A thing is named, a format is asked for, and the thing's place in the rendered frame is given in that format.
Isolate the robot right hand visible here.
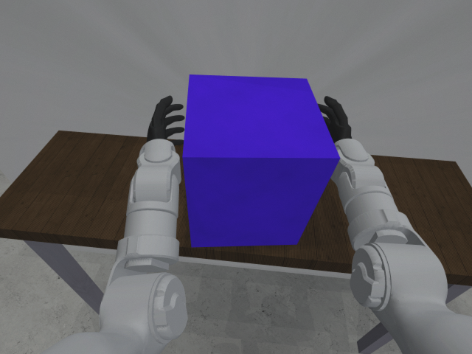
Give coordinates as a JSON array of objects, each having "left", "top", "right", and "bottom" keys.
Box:
[{"left": 317, "top": 96, "right": 352, "bottom": 143}]

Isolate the robot left hand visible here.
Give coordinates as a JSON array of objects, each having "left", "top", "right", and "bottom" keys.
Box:
[{"left": 147, "top": 96, "right": 184, "bottom": 146}]

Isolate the left robot forearm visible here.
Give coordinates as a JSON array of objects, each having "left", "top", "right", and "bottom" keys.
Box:
[{"left": 99, "top": 139, "right": 181, "bottom": 323}]

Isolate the table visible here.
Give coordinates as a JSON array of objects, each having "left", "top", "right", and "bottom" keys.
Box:
[{"left": 0, "top": 131, "right": 472, "bottom": 354}]

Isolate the right robot forearm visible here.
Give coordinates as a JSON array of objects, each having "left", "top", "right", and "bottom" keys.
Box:
[{"left": 330, "top": 139, "right": 448, "bottom": 300}]

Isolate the robot left upper arm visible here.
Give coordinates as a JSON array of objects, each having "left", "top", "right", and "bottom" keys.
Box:
[{"left": 40, "top": 272, "right": 188, "bottom": 354}]

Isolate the robot right upper arm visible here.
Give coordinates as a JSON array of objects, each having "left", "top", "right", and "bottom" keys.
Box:
[{"left": 350, "top": 243, "right": 472, "bottom": 354}]

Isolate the carton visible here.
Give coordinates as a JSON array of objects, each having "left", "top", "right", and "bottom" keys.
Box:
[{"left": 182, "top": 74, "right": 340, "bottom": 247}]

